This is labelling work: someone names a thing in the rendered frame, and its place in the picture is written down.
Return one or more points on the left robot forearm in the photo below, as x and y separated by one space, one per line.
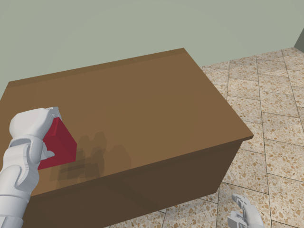
18 178

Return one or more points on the robot left hand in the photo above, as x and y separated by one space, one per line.
35 122

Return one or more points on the table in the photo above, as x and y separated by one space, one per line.
152 132

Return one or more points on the sponge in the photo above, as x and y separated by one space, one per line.
59 140

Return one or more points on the robot right hand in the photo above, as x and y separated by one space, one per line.
250 214

